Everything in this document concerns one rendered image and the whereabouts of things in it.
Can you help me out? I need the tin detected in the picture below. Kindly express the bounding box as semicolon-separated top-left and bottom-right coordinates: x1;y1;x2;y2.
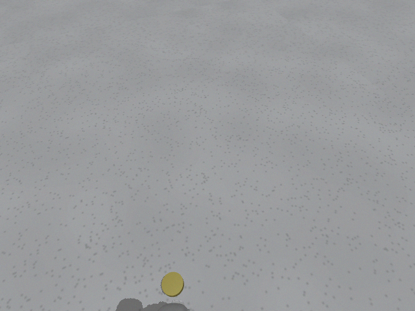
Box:
161;272;184;297

